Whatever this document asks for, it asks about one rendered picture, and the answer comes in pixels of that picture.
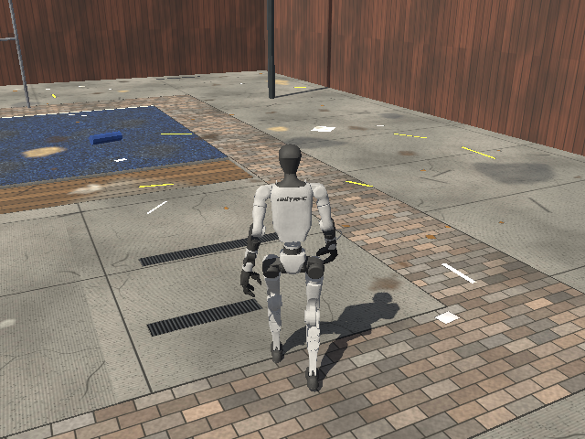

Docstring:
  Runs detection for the robot right upper arm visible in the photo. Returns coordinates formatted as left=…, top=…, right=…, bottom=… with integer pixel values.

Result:
left=309, top=183, right=334, bottom=231

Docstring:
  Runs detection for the robot right forearm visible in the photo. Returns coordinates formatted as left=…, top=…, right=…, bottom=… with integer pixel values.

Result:
left=323, top=218, right=337, bottom=250

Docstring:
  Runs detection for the robot right hand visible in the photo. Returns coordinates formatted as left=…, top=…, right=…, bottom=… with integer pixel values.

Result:
left=316, top=245, right=338, bottom=264

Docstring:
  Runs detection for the robot left hand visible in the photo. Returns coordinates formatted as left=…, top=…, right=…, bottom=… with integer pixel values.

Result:
left=240, top=269, right=261, bottom=297

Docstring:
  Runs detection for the left robot thigh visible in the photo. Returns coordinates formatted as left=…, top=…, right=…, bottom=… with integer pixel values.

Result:
left=262, top=254, right=282, bottom=311

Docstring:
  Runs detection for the robot right foot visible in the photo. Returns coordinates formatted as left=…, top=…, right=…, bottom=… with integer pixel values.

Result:
left=305, top=367, right=319, bottom=390

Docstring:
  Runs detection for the robot left upper arm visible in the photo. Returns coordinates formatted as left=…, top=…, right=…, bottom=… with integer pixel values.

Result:
left=251, top=184, right=272, bottom=237

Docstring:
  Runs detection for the robot left forearm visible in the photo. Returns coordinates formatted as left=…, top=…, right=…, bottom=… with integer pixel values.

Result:
left=242, top=223, right=261, bottom=272

